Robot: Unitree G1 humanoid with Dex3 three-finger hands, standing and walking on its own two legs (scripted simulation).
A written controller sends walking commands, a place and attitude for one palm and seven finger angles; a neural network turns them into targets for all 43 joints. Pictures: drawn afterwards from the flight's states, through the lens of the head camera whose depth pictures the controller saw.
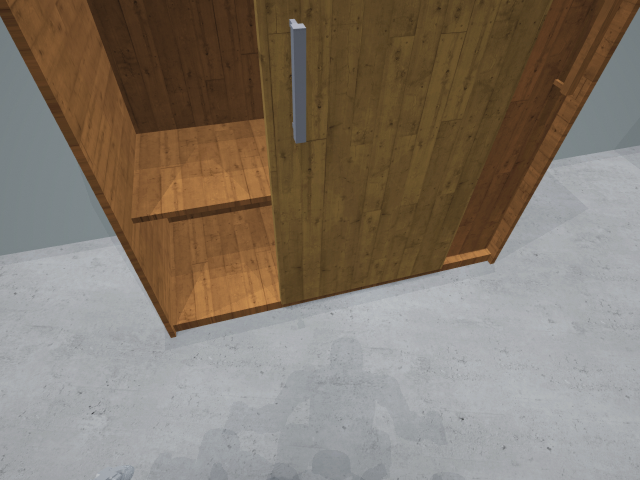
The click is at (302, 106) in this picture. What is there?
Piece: wardrobe's sliding door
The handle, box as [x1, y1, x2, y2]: [289, 19, 305, 143]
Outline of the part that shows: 289,19 289,25 291,30 293,101 292,126 293,136 296,143 305,141 305,27 302,23 298,24 294,19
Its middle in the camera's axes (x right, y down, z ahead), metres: -0.05 -0.31 +0.78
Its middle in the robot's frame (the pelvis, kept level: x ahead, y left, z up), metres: +0.80 +0.11 +0.11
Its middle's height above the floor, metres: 0.88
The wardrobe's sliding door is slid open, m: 0.38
